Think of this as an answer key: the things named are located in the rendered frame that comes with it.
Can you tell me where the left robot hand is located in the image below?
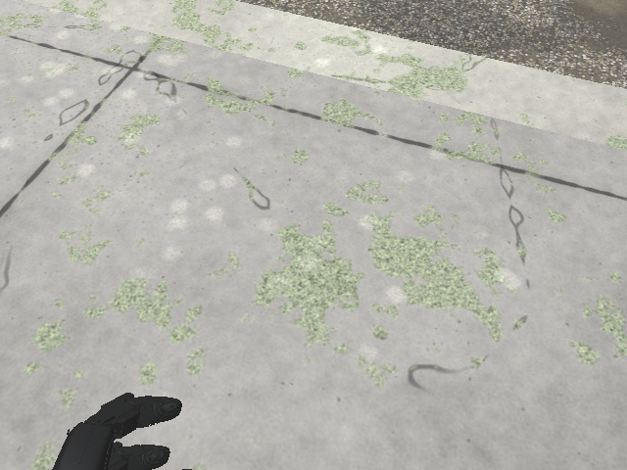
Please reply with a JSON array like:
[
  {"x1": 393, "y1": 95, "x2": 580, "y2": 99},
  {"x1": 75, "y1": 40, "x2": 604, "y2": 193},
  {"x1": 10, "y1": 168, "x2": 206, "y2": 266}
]
[{"x1": 52, "y1": 393, "x2": 192, "y2": 470}]

